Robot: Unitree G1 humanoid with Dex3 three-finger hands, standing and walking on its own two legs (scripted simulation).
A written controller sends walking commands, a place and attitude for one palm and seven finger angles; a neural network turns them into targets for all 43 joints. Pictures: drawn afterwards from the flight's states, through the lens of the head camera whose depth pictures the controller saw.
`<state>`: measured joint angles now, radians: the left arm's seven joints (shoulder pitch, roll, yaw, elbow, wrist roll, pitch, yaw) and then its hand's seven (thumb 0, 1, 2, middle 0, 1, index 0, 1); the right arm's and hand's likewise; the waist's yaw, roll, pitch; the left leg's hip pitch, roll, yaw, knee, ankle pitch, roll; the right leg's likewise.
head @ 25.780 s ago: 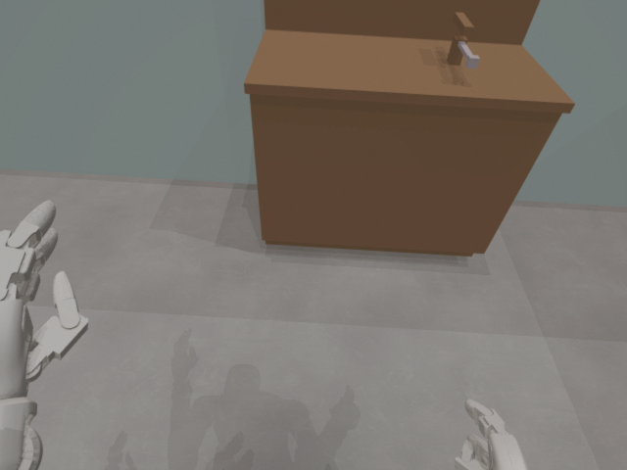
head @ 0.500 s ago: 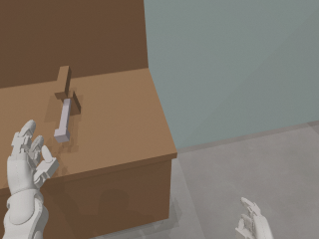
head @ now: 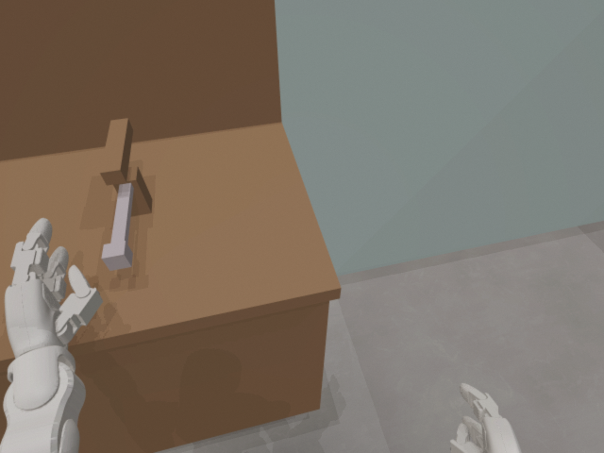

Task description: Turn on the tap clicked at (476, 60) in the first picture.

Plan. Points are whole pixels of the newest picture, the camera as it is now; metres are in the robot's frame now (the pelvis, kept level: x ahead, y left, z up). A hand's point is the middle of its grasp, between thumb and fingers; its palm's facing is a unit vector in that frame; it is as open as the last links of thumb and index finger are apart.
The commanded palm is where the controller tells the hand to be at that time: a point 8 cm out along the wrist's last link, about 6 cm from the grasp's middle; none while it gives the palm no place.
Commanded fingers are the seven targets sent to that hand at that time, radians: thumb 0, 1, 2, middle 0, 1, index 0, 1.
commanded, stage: reach beside the lever's end, fingers flat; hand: left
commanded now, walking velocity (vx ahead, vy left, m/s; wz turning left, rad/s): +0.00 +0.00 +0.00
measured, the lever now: (117, 255) +0.33 +0.29 +0.08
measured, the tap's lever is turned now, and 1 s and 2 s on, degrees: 0 0 12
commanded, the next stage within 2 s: push the lever round in 0.82 s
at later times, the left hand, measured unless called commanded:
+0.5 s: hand (90, 274) +0.30 +0.31 +0.08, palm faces +0.54 -0.83 -0.12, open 7.8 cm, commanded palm +0.25 +0.35 +0.08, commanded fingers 0.00 0.90 0.90 -0.15 -0.15 -0.15 -0.15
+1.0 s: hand (84, 286) +0.28 +0.31 +0.09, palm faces +0.53 -0.84 -0.09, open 7.8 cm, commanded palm +0.24 +0.33 +0.08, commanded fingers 0.00 0.90 0.90 -0.15 -0.15 -0.15 -0.15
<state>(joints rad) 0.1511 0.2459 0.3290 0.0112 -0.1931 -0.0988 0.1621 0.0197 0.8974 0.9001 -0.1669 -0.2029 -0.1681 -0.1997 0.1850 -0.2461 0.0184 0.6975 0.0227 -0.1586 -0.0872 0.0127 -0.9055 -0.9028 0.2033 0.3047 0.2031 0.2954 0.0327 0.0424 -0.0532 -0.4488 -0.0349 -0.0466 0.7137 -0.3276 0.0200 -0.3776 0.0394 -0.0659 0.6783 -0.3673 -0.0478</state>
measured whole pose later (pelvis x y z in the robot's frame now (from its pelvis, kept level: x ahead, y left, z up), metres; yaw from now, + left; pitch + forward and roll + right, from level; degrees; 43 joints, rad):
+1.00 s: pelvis +0.00 +0.00 -0.01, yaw +0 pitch +6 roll -2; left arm 0.01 0.29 0.41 0.25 -0.20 -0.20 0.09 0.02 0.90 0.90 -0.15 -0.15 -0.15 -0.15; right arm 0.20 -0.25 0.01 0.70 0.03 -0.15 -0.09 0.01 -0.91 -0.90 0.20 0.30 0.20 0.30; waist 0.02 0.04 -0.07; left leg -0.52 -0.03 -0.05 0.76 -0.34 0.03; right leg -0.44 0.04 -0.07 0.71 -0.38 -0.04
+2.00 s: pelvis +0.00 -0.01 -0.01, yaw +0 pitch +6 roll -1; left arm -0.06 0.18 0.28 0.24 -0.12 -0.15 0.33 0.01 0.90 0.91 -0.15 -0.15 -0.15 -0.15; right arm 0.19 -0.24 0.01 0.69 0.01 -0.08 -0.07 0.01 -0.91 -0.90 0.20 0.30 0.20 0.30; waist 0.01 0.04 -0.07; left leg -0.52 -0.02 -0.05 0.76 -0.35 0.01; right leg -0.44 0.05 -0.07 0.72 -0.39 -0.06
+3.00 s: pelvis -0.01 -0.01 -0.01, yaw +0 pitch +5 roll -1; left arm -0.33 -0.02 0.13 0.40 0.04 -0.01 0.79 0.01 0.92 0.91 -0.15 -0.15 -0.15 -0.15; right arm 0.11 -0.19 0.00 0.73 -0.04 0.08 -0.03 0.01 -0.91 -0.90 0.20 0.30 0.20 0.30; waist 0.00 0.04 -0.10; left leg -0.53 -0.03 -0.06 0.78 -0.34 0.01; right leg -0.46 0.05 -0.08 0.74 -0.38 -0.06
